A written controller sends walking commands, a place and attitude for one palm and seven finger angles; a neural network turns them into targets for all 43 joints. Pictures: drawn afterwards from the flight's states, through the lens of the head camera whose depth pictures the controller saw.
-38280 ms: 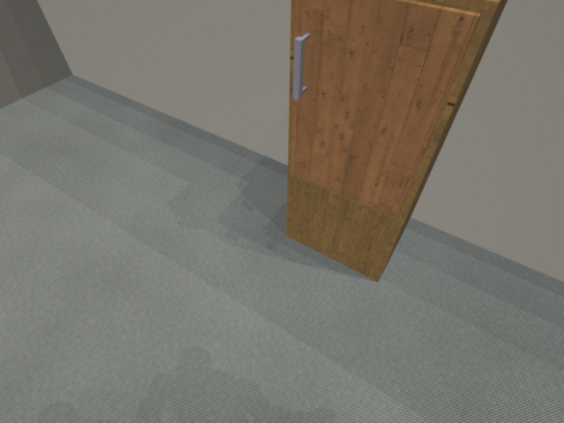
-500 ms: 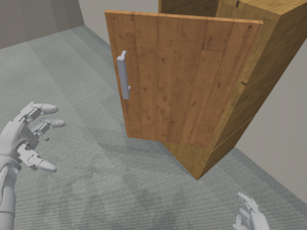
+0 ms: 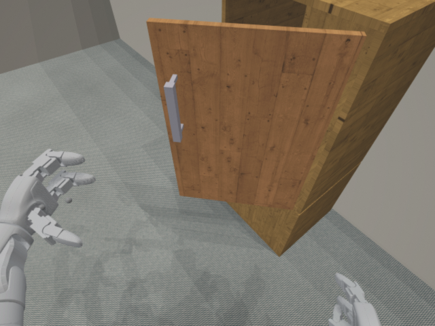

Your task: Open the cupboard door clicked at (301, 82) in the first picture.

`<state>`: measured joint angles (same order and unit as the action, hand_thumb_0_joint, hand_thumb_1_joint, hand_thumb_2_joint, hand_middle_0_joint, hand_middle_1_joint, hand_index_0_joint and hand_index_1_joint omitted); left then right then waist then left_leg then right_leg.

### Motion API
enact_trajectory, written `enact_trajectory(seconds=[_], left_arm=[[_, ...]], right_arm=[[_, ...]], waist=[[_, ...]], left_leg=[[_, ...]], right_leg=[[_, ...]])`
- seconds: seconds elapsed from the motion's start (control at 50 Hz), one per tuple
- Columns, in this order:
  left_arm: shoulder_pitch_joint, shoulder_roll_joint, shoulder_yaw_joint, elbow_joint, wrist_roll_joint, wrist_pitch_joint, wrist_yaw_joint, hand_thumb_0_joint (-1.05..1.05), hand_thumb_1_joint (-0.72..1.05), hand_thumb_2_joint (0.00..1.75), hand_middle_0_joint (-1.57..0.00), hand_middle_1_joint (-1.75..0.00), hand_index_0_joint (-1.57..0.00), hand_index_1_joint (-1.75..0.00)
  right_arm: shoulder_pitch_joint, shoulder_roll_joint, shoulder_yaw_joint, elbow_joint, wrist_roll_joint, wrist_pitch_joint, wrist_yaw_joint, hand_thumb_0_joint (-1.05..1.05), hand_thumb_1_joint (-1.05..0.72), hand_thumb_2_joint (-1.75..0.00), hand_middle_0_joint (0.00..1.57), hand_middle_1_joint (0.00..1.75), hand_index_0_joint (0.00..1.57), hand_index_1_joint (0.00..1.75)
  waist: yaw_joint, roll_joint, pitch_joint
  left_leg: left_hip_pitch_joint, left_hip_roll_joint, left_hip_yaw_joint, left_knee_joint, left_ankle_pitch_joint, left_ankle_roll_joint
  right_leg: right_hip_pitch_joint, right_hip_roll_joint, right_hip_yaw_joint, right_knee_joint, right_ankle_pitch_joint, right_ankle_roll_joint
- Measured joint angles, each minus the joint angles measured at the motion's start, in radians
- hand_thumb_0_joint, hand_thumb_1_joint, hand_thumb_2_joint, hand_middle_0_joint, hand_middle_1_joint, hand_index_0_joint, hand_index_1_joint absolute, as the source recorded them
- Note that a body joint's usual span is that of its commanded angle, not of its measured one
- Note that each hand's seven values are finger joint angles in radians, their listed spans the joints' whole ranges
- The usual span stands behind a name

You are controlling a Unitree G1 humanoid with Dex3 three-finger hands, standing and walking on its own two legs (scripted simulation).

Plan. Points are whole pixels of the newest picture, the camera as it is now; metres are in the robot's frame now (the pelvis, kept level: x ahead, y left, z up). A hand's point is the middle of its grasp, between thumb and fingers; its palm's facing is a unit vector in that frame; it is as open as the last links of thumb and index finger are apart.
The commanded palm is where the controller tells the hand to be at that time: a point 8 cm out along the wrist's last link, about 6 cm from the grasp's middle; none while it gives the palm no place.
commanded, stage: move the hooked fingers beside the handle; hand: left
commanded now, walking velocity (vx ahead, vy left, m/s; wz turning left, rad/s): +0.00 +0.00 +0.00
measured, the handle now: (176, 109) +0.55 +0.14 +0.09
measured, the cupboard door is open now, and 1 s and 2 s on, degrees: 43 43 43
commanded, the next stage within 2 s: none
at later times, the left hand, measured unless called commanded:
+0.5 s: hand (98, 171) +0.35 +0.25 +0.10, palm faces -0.07 -1.00 +0.00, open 13.9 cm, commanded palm +0.33 +0.30 +0.10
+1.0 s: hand (118, 149) +0.41 +0.23 +0.10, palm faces -0.09 -1.00 +0.02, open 13.9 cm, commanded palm +0.39 +0.28 +0.10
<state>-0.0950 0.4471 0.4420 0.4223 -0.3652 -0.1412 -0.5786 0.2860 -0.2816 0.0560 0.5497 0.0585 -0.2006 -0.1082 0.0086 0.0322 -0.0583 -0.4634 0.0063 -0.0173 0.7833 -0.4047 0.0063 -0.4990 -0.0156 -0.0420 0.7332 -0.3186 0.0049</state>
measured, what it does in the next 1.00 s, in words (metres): stands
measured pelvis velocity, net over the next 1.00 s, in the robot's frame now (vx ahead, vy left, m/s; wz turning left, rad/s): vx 0.00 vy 0.00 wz -0.02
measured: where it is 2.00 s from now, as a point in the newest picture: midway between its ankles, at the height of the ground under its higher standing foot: outside the picture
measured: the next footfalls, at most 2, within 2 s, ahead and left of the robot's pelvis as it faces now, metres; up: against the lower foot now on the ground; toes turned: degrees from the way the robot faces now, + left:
none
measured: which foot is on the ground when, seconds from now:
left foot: down 0.00-1.00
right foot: down 0.00-1.00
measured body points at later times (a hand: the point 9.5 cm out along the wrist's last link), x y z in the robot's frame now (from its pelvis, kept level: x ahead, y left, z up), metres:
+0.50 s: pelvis +0.00 +0.00 +0.00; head +0.04 +0.00 +0.45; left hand +0.35 +0.30 +0.10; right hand +0.14 -0.25 -0.09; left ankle +0.00 +0.11 -0.71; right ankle +0.03 -0.13 -0.71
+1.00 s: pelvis +0.00 +0.00 -0.01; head +0.06 +0.01 +0.44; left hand +0.41 +0.28 +0.10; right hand +0.09 -0.26 -0.10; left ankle +0.00 +0.11 -0.71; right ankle +0.03 -0.13 -0.71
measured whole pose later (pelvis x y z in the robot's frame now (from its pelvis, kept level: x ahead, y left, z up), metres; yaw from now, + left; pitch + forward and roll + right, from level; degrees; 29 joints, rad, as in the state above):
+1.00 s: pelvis +0.00 +0.00 -0.01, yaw -1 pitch +10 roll -1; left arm -0.55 0.47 0.38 0.83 -0.25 -0.21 -0.48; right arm 0.35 -0.29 0.04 0.58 0.05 -0.07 -0.08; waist -0.06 0.01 -0.08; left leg -0.58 0.01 0.00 0.81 -0.41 0.01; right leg -0.62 -0.01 -0.02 0.76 -0.32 0.01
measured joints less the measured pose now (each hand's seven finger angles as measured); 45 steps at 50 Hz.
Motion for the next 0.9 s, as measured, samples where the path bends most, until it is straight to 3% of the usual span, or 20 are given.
enact_trajectory(seconds=[0.12,0.26,0.34,0.52,0.9], left_arm=[[-0.005,-0.004,-0.005,0.003,0.0,-0.004,-0.002,-0.02,-0.5,0.3,-0.3,-1.2,-0.3,-1.2],[-0.098,-0.014,-0.05,0.049,0.025,-0.005,0.024,-0.02,-0.5,0.3,-0.3,-1.2,-0.3,-1.2],[-0.149,-0.021,-0.072,0.077,0.042,-0.002,0.042,-0.02,-0.5,0.3,-0.3,-1.2,-0.3,-1.2],[-0.222,-0.008,-0.053,0.166,0.064,-0.014,0.073,-0.02,-0.5,0.3,-0.3,-1.2,-0.3,-1.2],[-0.405,0.016,-0.059,0.354,0.1,-0.068,0.082,-0.02,-0.5,0.3,-0.3,-1.2,-0.3,-1.2]], right_arm=[[-0.004,-0.002,0.0,-0.003,0.0,-0.003,-0.001,0.01,-0.9,-0.9,0.2,0.3,0.2,0.3],[-0.007,-0.004,0.001,0.01,0.002,-0.001,-0.013,0.01,-0.9,-0.9,0.2,0.3,0.2,0.3],[-0.007,0.0,0.004,0.015,-0.001,0.007,-0.011,0.01,-0.9,-0.9,0.2,0.3,0.2,0.3],[0.023,0.006,0.004,0.013,-0.006,0.041,0.009,0.01,-0.9,-0.9,0.2,0.3,0.2,0.3],[0.057,-0.008,-0.016,0.036,-0.01,0.113,0.023,0.01,-0.9,-0.9,0.2,0.3,0.2,0.3]], waist=[[0.002,-0.002,-0.001],[0.003,-0.007,0.01],[-0.008,-0.009,0.009],[-0.036,-0.01,-0.002],[-0.061,-0.019,-0.013]], left_leg=[[-0.006,-0.001,0.0,0.005,-0.001,0.001],[-0.019,-0.007,-0.007,0.015,0.0,0.003],[-0.026,-0.01,-0.003,0.011,0.003,0.005],[-0.042,-0.004,0.015,0.002,0.003,0.005],[-0.1,0.003,0.015,0.024,-0.007,0.004]], right_leg=[[-0.005,-0.001,0.0,0.003,0.001,0.002],[-0.013,-0.007,-0.007,0.009,0.0,0.003],[-0.023,-0.009,-0.002,0.009,0.002,0.005],[-0.05,-0.003,0.016,0.008,0.004,0.005],[-0.106,0.004,0.016,0.022,0.0,0.004]])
